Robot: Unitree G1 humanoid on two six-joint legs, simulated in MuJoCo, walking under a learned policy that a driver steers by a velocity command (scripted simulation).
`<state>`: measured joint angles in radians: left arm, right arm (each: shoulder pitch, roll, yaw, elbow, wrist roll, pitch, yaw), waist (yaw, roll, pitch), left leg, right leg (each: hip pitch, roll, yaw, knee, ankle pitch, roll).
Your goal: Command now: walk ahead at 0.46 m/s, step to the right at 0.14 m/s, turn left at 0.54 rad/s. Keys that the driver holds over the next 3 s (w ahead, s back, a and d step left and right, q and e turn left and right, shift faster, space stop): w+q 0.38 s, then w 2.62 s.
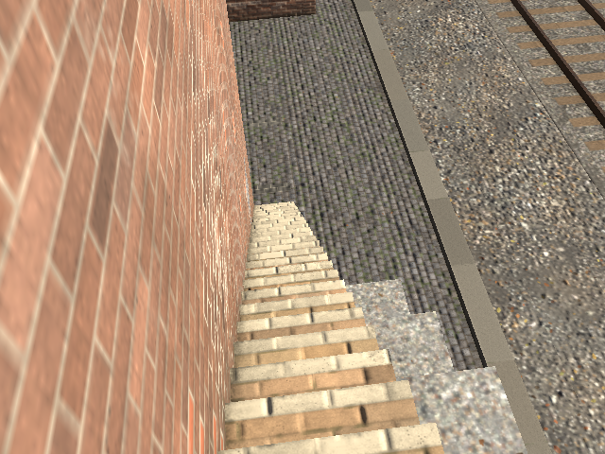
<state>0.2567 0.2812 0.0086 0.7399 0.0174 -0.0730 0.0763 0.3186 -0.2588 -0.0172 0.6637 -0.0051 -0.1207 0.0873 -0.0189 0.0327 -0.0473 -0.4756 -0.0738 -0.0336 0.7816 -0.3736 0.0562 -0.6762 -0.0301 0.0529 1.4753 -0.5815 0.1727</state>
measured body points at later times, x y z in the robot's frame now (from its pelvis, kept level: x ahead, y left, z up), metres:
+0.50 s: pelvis +0.08 -0.09 +0.01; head +0.08 -0.08 +0.46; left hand +0.10 +0.16 -0.11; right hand +0.28 -0.29 -0.10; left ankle +0.06 +0.05 -0.63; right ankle +0.07 -0.18 -0.71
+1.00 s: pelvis +0.09 -0.08 +0.01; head +0.11 -0.09 +0.46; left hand +0.14 +0.17 -0.10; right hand +0.32 -0.24 -0.09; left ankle +0.06 +0.03 -0.71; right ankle +0.07 -0.18 -0.71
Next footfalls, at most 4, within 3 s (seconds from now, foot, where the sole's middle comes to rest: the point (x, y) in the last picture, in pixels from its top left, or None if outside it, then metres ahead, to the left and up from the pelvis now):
0.34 right None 0.11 -0.17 -0.74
0.70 left None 0.11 0.04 -0.74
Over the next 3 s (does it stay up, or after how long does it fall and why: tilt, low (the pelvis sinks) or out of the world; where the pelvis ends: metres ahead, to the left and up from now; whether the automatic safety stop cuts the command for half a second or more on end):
stays up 0.07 -0.12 0.03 its command is cut before an obstacle after 0.4 s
